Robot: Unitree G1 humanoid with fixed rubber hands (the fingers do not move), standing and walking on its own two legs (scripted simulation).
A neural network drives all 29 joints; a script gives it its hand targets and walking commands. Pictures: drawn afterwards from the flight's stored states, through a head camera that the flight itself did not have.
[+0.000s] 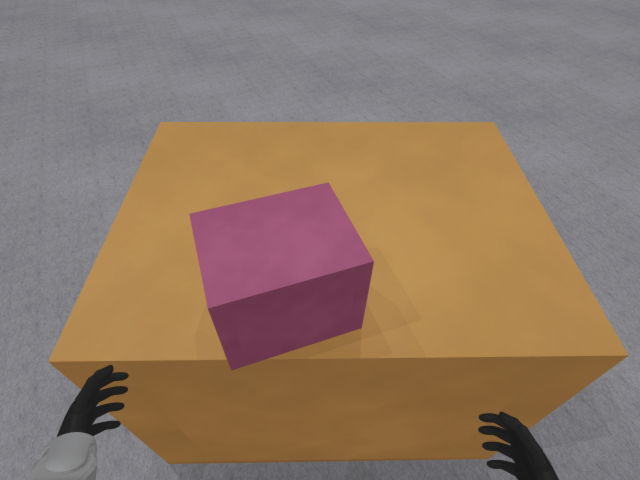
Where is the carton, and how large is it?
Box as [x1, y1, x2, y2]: [189, 182, 373, 370]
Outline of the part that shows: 328,182 189,214 208,310 231,370 361,327 373,260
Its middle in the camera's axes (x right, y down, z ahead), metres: -0.06 +0.05 +0.60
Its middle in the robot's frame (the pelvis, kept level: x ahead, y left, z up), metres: +0.42 +0.09 -0.01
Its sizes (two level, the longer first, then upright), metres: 0.216 0.169 0.176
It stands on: a pedestal, 0.66 m high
